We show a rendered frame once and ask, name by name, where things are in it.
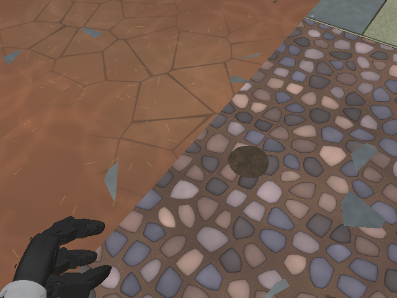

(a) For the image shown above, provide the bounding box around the robot left hand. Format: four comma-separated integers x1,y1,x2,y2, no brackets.
13,216,112,298

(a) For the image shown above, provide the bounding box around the left robot forearm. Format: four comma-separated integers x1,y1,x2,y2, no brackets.
0,280,47,298

